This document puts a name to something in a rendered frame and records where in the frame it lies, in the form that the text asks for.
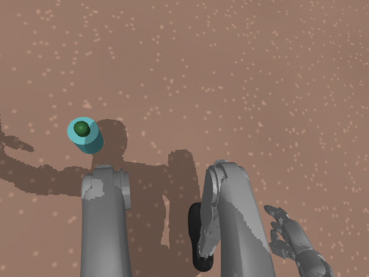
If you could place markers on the right robot arm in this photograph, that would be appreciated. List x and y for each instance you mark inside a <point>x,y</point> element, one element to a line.
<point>310,263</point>

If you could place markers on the right robot hand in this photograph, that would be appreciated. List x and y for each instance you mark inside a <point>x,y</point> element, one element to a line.
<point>291,231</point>

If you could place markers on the bottle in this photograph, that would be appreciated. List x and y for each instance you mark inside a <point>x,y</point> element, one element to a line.
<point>85,133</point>

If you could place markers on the right robot foot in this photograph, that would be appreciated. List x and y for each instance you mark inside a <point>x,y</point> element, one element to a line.
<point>194,224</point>

